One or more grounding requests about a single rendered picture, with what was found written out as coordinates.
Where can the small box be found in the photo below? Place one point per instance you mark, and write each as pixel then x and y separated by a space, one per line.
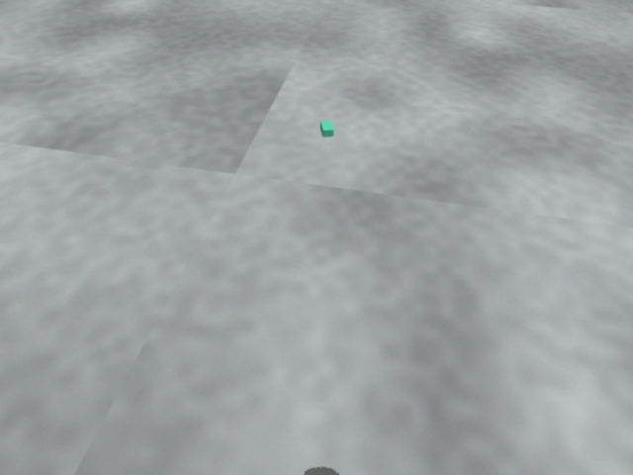
pixel 326 128

